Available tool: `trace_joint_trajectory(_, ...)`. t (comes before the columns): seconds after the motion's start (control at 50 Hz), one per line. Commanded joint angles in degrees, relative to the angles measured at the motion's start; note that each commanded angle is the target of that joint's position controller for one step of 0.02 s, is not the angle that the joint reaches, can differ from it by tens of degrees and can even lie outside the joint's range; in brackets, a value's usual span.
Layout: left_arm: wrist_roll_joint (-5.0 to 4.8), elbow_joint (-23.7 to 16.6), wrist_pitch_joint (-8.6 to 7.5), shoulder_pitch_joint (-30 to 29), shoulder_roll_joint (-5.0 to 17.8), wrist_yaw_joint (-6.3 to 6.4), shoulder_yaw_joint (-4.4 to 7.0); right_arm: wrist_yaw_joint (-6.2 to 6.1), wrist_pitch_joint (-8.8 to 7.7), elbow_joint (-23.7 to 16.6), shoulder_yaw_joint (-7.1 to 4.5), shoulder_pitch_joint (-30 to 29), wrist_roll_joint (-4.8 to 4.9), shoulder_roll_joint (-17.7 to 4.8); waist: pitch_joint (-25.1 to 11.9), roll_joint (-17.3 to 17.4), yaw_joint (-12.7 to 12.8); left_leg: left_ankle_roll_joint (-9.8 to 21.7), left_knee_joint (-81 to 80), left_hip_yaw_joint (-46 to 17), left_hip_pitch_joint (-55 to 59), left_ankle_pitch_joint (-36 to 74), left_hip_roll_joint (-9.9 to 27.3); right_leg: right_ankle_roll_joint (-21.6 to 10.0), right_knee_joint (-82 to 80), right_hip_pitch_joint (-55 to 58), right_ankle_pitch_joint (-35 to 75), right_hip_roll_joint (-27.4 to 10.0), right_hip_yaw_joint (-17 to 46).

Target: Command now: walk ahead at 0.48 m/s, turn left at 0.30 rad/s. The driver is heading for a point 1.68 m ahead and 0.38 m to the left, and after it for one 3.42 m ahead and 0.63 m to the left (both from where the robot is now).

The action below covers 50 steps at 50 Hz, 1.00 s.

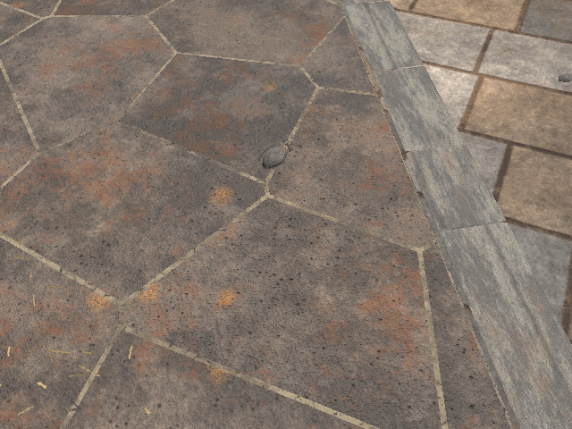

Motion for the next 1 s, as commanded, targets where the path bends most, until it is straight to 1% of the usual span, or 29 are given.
trace_joint_trajectory(0.02, 0.73, -1.9, -2.19, -1.5, 6.6, 0.56, 1.96, -0.21, 0.55, -2.9, -0.78, 0.8, -0.05, -2.1, 0.7, -7.1, -0.6, -0.6, -1.4, -3.7, -6.9, 7.2, 1.4, -6.0, -13.3, 3.0, 17.5, -14.0, 6.5)
trace_joint_trajectory(0.06, 0.66, -0.9, -2.22, -0.8, 6.8, 1.11, 2.00, -0.09, 0.39, -4.1, -0.56, -2.1, -0.36, -1.7, 2.3, -6.4, -0.2, -0.8, -8.3, -3.8, -8.5, 12.0, 0.5, -5.8, -14.3, 3.7, 19.2, -13.7, 3.6)
trace_joint_trajectory(0.12, 0.20, 0.1, -1.97, 0.1, 8.2, 1.89, 2.23, 1.03, 0.10, -6.1, 0.24, -7.8, -0.69, -0.6, 4.4, -5.3, 1.6, -0.1, -19.4, 0.1, -7.4, 17.9, -0.3, -4.8, -16.2, 5.0, 20.2, -13.7, -0.5)
trace_joint_trajectory(0.22, -0.74, 2.5, 0.02, 4.7, 10.1, 2.65, 2.84, 3.39, -0.16, -10.9, 1.14, -16.0, -0.55, 0.4, 6.3, -3.8, 3.9, 2.6, -28.6, 5.1, -10.2, 15.0, -1.5, -3.9, -12.4, 15.4, 31.4, -16.5, -4.4)
trace_joint_trajectory(0.28, -1.01, 2.2, 1.59, 4.0, 12.7, 3.40, 3.42, 4.10, 0.24, -12.6, 0.12, -14.4, -0.45, -1.8, 1.6, -6.8, 1.0, 5.5, -28.9, 10.2, -2.6, 7.3, -6.3, -3.0, -2.4, 19.2, 58.1, -16.8, -6.5)
trace_joint_trajectory(0.32, -1.18, 1.5, 2.40, 2.6, 14.3, 3.73, 3.74, 3.62, 0.79, -11.3, -1.90, -4.8, -0.30, -5.9, -4.5, -8.5, -4.9, 8.4, -29.0, 11.1, 11.0, 2.7, -9.8, -2.4, 12.9, 16.8, 66.2, -16.2, -6.5)
trace_joint_trajectory(0.34, -1.62, 0.8, 2.21, 0.7, 14.3, 3.77, 3.53, 2.63, 1.05, -9.3, -3.67, 4.4, -0.48, -9.0, -8.8, -6.2, -10.4, 10.9, -34.7, 8.2, 26.3, 6.0, -10.5, -0.7, 26.7, 8.4, 57.4, -13.7, -7.0)
trace_joint_trajectory(0.36, 0.19, -1.1, 1.13, 4.9, 7.9, 3.15, 1.69, 1.41, 1.61, -8.4, -4.92, 8.0, -0.60, -14.3, -13.8, 6.6, -7.4, 17.6, -34.3, -13.7, 47.3, 4.8, 2.3, 2.5, 48.1, -14.3, 11.5, -6.1, -6.0)
trace_joint_trajectory(0.38, -0.27, -3.0, -1.36, 6.0, 5.0, 2.01, 0.03, 1.56, 0.58, -10.3, -4.30, 6.2, -0.78, -14.7, -21.6, 8.9, -4.4, 26.9, -44.3, -44.2, 57.1, -4.5, 12.9, 3.5, 61.8, -29.7, -22.1, 3.7, 7.4)
trace_joint_trajectory(0.4, -2.39, -4.7, -3.17, -2.0, 9.8, 1.04, 1.30, 1.68, -0.08, -10.3, -3.11, 6.1, -1.16, -10.2, -17.8, 2.2, -7.8, 23.2, -48.6, -39.8, 54.0, -5.6, 11.8, 2.1, 62.3, -35.3, -18.1, 0.0, 13.9)
trace_joint_trajectory(0.42, -3.27, -6.2, -4.01, -4.5, 10.1, 0.73, 1.17, 1.72, -0.61, -10.3, -2.54, 2.9, -1.15, -8.5, -9.8, -0.8, -5.5, 20.6, -49.6, -31.6, 45.3, -2.7, 9.9, 1.0, 56.9, -36.0, -12.6, -2.5, 13.2)
trace_joint_trajectory(0.44, -2.06, -5.5, -4.18, -4.3, 9.4, 1.11, 1.16, 1.81, -0.90, -10.8, -2.09, -1.0, -0.97, -7.1, -5.3, -5.4, -2.4, 18.5, -50.1, -25.6, 36.6, 3.2, 7.1, 1.3, 51.2, -33.3, -9.5, -4.9, 12.5)
trace_joint_trajectory(0.46, -0.83, -5.0, -3.66, -3.2, 9.9, 1.37, 1.62, 1.59, -1.07, -11.7, -1.58, -3.8, -1.32, -5.6, -3.6, -4.6, -0.4, 17.7, -50.9, -21.3, 30.8, 8.7, 5.1, 2.1, 47.2, -29.5, -7.2, -6.4, 12.4)
trace_joint_trajectory(0.48, -0.39, -4.8, -2.83, -2.0, 10.0, 1.33, 1.83, 1.35, -1.07, -12.5, -1.33, -5.1, -1.78, -5.2, -3.1, -2.9, 1.0, 17.4, -52.1, -19.3, 26.6, 11.8, 3.7, 3.0, 45.6, -26.2, -5.8, -7.2, 12.4)
trace_joint_trajectory(0.54, 0.56, -5.5, -1.15, -2.7, 8.1, 1.67, 1.33, 0.38, -1.23, -12.0, -1.71, -4.7, -1.50, -6.8, -2.1, -1.5, 1.5, 17.3, -53.3, -13.5, 19.0, 19.1, 1.4, 6.5, 37.8, -23.9, -1.6, -7.0, 9.9)
trace_joint_trajectory(0.6, 0.47, -7.7, -0.94, -10.1, 6.0, 1.78, 0.34, -0.61, -0.62, -11.0, -2.07, -2.3, -1.08, -8.1, -0.9, 0.3, -1.3, 14.3, -52.2, -9.6, 15.8, 15.6, -2.2, 8.1, 23.4, -22.2, 9.9, -4.9, 8.9)
trace_joint_trajectory(0.64, -0.04, -8.6, -1.27, -14.3, 5.6, 1.35, -0.01, -0.90, -0.11, -10.4, -2.12, -0.5, -0.90, -8.4, -1.2, 1.6, -3.4, 12.5, -51.0, -9.8, 15.4, 10.7, -2.9, 8.2, 15.3, -18.9, 16.3, -2.7, 8.6)
trace_joint_trajectory(0.68, -0.80, -9.5, -1.69, -16.7, 6.6, 0.87, 0.27, -0.94, 0.24, -9.6, -2.24, 1.4, -0.67, -8.8, -1.5, 2.5, -4.5, 11.9, -49.4, -12.7, 17.3, 7.4, -1.6, 8.0, 11.5, -17.6, 17.6, -1.5, 9.5)
trace_joint_trajectory(0.74, -1.17, -9.8, -2.50, -16.3, 9.2, 0.15, 1.30, -1.19, 0.64, -9.3, -2.09, 1.9, -0.48, -7.9, -2.1, 4.0, -3.4, 10.8, -44.1, -18.8, 22.7, 4.2, 0.9, 6.0, 7.5, -16.3, 12.7, -1.3, 11.7)
trace_joint_trajectory(0.78, -1.03, -7.9, -3.09, -10.2, 9.9, -0.15, 1.90, -1.22, 0.76, -9.0, -1.73, 0.9, -1.05, -6.6, -3.1, 5.7, -0.3, 9.5, -40.1, -18.5, 25.0, 7.7, 2.0, 3.3, 5.7, -11.4, 11.2, -1.8, 9.6)
trace_joint_trajectory(0.8, -0.35, -6.6, -3.37, -5.3, 11.3, 0.08, 2.68, -1.02, 0.61, -9.0, -1.04, 1.5, -1.38, -4.7, -5.9, 5.1, 1.7, 7.9, -33.7, -16.1, 24.5, 13.0, -0.6, 1.2, 4.9, -4.1, 10.2, -2.2, 9.2)
trace_joint_trajectory(0.82, 0.54, -5.8, -3.53, 2.4, 13.9, 0.34, 3.19, -0.85, 0.52, -9.6, 0.22, 2.8, -2.16, -1.7, -13.3, -1.0, 4.4, 5.8, -17.9, -11.7, 19.5, 7.1, -4.0, -2.8, 5.3, 8.6, 7.6, -10.7, 18.9)
trace_joint_trajectory(0.84, 0.81, -2.9, -2.82, 7.7, 19.5, -0.20, 4.73, -0.74, -0.17, -10.0, 1.09, 12.0, -0.39, 1.4, -18.0, -21.9, 0.7, 1.0, 1.5, -4.5, -1.1, -16.7, -13.1, -14.0, -1.9, 25.1, -5.3, -21.6, 47.7)
trace_joint_trajectory(0.86, -1.26, -3.0, -2.70, 7.7, 14.0, -0.82, 3.51, -0.88, -0.50, -9.1, 0.50, 10.4, -0.03, -4.2, -14.8, -16.8, 2.5, 0.7, 8.2, -7.0, -9.9, -19.9, -9.9, -14.6, -6.5, 25.3, -20.2, -22.4, 56.5)
trace_joint_trajectory(0.88, -1.58, -3.8, -2.33, 4.2, 10.6, -0.71, 2.47, -0.74, -0.72, -10.3, -0.27, 2.5, -0.25, -7.2, -7.2, -11.0, 3.7, 1.0, 9.2, -5.7, -12.4, -14.3, -6.8, -12.2, -6.9, 19.3, -19.2, -20.0, 48.3)
trace_joint_trajectory(0.9, -0.83, -4.6, -1.77, 1.8, 9.9, -0.62, 2.03, -0.87, -1.12, -11.4, -0.07, -2.6, -1.31, -6.9, -4.4, -6.3, 3.7, 1.1, 7.3, -3.5, -10.9, -10.5, -5.1, -10.8, -6.9, 13.3, -12.3, -17.1, 41.4)
trace_joint_trajectory(0.92, -0.68, -4.6, -1.34, 0.5, 9.3, -0.57, 1.73, -0.83, -1.78, -12.4, -0.09, -5.6, -2.40, -6.1, -1.3, -5.0, 3.1, 0.9, 3.4, -2.8, -10.5, -8.0, -3.7, -10.7, -7.3, 8.8, -4.7, -14.8, 37.0)
trace_joint_trajectory(0.96, -0.51, -4.6, -1.22, 0.5, 8.1, -0.17, 1.15, -0.50, -2.41, -12.9, 0.09, -5.3, -2.84, -4.3, -2.3, -8.0, 1.2, 0.3, -3.4, -2.1, -5.5, -5.4, -2.4, -10.2, -8.4, 5.5, 5.1, -11.2, 31.8)
trace_joint_trajectory(1.0, -1.25, -3.9, -1.03, 1.8, 8.7, 0.36, 1.32, -0.34, -2.42, -13.1, 0.65, -5.8, -2.89, -2.7, -3.0, -8.9, 0.8, -1.1, -10.6, -0.5, -3.5, -6.6, -2.9, -11.1, -9.0, 4.1, 10.3, -10.4, 28.8)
